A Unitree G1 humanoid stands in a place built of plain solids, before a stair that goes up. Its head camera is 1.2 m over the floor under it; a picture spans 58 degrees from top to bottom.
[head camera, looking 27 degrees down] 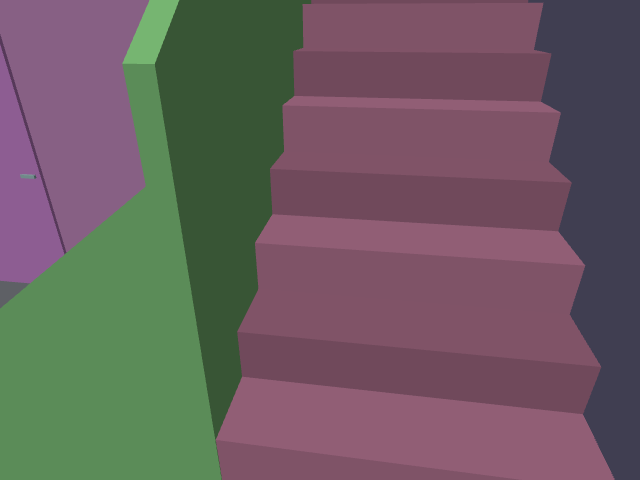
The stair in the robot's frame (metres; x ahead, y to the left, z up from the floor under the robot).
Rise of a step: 0.18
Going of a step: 0.24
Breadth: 1.02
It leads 8 degrees to the right of straight ahead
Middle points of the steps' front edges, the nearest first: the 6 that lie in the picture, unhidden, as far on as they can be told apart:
0.73 -0.22 0.18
0.96 -0.26 0.36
1.20 -0.29 0.54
1.43 -0.32 0.72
1.67 -0.36 0.90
1.90 -0.39 1.08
